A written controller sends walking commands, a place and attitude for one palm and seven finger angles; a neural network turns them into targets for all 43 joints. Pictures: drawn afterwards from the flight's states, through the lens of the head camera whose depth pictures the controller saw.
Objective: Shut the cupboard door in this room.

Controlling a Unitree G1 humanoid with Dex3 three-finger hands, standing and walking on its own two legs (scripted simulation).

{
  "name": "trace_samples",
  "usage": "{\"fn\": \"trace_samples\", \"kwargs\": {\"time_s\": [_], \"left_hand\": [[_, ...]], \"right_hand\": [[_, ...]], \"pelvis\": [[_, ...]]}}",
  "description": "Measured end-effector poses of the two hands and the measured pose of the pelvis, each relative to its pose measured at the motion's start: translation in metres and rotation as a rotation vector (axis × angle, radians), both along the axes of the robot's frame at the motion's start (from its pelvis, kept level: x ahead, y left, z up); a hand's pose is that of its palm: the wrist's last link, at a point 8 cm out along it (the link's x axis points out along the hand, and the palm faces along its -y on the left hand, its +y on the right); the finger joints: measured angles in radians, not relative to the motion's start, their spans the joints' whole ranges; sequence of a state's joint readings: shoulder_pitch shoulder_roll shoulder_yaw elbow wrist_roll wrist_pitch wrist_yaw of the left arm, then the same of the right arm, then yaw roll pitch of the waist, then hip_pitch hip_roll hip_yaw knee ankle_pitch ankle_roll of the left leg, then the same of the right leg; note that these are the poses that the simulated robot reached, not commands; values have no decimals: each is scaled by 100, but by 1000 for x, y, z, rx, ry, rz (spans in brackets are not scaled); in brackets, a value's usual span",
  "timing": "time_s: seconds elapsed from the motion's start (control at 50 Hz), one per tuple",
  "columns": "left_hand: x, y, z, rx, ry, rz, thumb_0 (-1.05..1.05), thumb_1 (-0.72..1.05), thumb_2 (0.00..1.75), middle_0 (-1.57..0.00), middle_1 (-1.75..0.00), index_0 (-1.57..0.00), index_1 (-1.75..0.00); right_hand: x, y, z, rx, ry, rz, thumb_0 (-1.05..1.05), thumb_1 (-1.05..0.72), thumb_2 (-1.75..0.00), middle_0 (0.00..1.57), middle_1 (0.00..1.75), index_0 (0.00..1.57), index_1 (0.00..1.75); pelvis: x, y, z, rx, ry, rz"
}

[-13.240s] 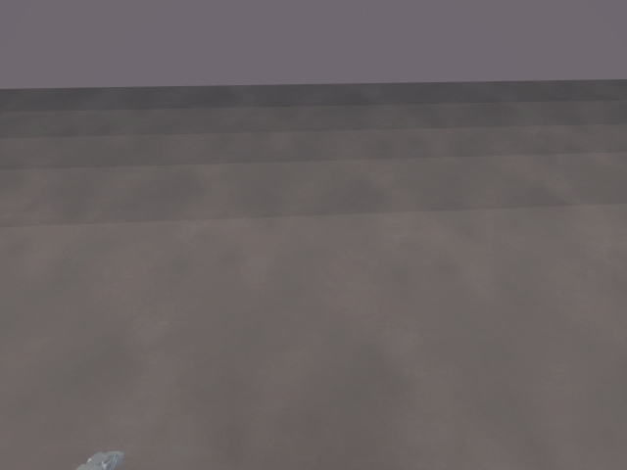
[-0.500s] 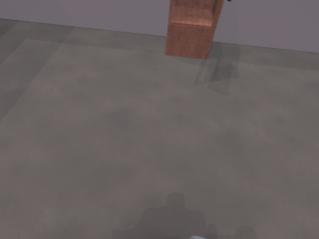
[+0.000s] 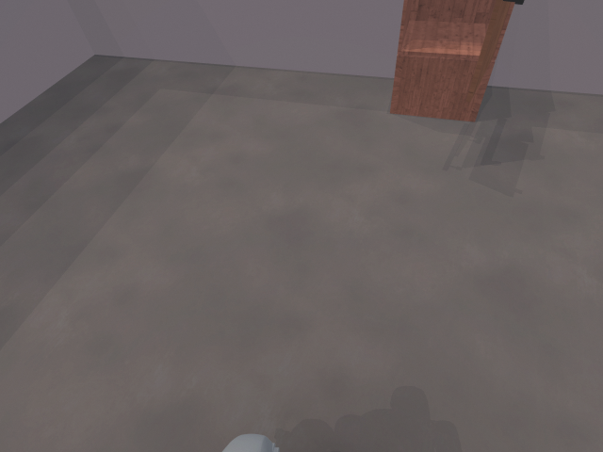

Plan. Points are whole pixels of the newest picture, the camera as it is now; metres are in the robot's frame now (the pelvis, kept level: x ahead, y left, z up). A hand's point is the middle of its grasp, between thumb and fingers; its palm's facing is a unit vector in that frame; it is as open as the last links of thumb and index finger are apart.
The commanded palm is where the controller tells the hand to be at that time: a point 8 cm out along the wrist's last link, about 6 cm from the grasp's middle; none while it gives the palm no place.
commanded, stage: turn or walk to find it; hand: left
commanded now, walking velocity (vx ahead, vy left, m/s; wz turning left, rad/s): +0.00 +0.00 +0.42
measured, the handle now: out of the picture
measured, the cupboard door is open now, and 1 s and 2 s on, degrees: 77 77 77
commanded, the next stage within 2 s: stand and wait in 0.58 s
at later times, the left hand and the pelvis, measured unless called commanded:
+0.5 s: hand out of the picture +0.00 +0.26 -0.17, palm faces +0.24 -0.93 -0.26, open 7.4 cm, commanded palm none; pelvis -0.02 +0.04 +0.00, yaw +12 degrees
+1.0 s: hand out of the picture -0.07 +0.20 -0.17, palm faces +0.37 -0.90 -0.22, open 7.3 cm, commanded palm none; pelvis -0.02 +0.01 +0.00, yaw +19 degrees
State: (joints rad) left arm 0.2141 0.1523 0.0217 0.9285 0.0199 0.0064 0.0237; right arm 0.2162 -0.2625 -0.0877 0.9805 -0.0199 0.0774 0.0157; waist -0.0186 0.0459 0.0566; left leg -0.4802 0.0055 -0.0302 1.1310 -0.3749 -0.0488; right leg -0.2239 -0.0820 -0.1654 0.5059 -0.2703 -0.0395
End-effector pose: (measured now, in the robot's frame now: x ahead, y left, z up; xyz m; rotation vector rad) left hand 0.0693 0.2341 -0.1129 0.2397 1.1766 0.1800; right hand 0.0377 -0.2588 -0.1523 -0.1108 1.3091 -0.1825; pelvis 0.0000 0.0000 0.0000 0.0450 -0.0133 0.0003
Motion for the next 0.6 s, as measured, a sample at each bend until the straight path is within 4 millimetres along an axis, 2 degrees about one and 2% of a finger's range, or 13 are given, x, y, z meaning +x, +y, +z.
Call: {"fn": "trace_samples", "kwargs": {"time_s": [0.08,0.14,0.28,0.32,0.38,0.46,0.6], "left_hand": [[-24,5,-4,-9,34,50,0,91,90,-21,-30,-21,-30],[-45,16,-10,-15,67,91,0,91,90,-21,-30,-21,-30],[-95,58,-39,-35,142,201,0,90,90,-21,-30,-21,-30],[-104,67,-41,-32,169,219,0,90,90,-20,-30,-21,-30],[-105,74,-35,-35,162,243,0,91,90,-20,-30,-20,-30],[-96,75,-25,-31,106,257,0,91,90,-20,-30,-20,-30],[-73,56,-14,-5,13,259,0,91,90,-20,-30,-20,-30]], "right_hand": [[3,2,4,-14,35,46,0,-91,-90,20,30,20,30],[13,10,6,-25,38,88,0,-91,-90,20,30,20,30],[54,48,10,-66,-69,200,0,-91,-90,20,30,20,30],[60,59,16,-67,-95,221,0,-91,-90,20,30,20,30],[63,70,22,-65,-106,247,0,-91,-90,20,30,20,30],[66,77,23,-48,-103,274,0,-90,-90,20,30,20,30],[67,64,7,-8,-80,292,0,-90,-90,20,30,20,30]], "pelvis": [[-3,2,1,2,6,35],[-5,8,0,-2,11,61],[-14,34,-16,-34,15,124],[-16,37,-14,-29,10,132],[-17,41,-7,-40,8,157],[-18,41,-3,-45,10,186],[-18,24,-7,-30,17,244]]}}
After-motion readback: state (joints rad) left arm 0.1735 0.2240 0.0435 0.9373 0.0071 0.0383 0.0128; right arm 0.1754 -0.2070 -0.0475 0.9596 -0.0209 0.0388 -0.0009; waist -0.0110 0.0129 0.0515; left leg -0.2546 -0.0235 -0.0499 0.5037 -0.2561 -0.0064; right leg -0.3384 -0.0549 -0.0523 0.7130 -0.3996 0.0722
